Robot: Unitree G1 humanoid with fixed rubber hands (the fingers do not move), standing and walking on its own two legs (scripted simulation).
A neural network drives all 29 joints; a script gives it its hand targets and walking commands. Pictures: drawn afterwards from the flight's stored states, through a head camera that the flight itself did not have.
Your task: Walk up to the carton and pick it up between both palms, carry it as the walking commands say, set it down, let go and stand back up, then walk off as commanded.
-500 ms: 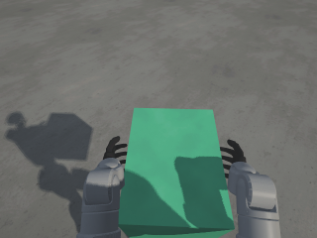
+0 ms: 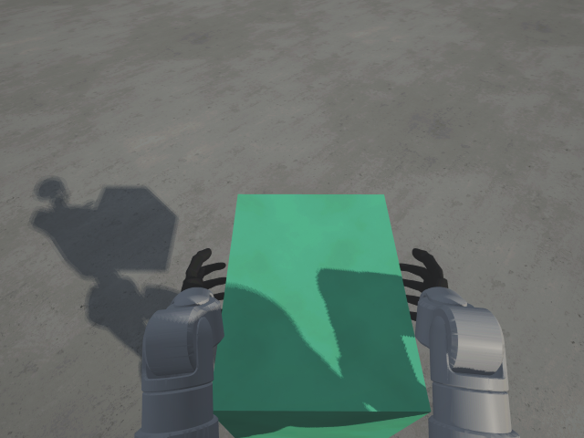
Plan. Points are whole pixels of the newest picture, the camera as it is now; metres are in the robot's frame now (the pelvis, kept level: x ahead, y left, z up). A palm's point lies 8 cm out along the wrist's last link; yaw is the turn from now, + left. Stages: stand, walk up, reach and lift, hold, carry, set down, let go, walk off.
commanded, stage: carry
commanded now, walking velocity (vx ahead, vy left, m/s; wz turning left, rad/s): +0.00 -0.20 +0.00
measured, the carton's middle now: (310, 314) +0.32 +0.02 -0.01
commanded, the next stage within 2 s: none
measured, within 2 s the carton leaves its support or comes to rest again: neither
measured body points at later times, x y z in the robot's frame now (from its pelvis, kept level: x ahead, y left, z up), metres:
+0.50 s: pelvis -0.05 -0.12 +0.00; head -0.04 -0.11 +0.45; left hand +0.24 +0.04 +0.06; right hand +0.24 -0.26 +0.07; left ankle -0.04 +0.03 -0.73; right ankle -0.03 -0.25 -0.71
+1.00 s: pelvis -0.12 -0.25 +0.00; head -0.11 -0.24 +0.45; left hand +0.17 -0.08 +0.07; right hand +0.18 -0.39 +0.07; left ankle -0.12 -0.11 -0.73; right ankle -0.09 -0.38 -0.70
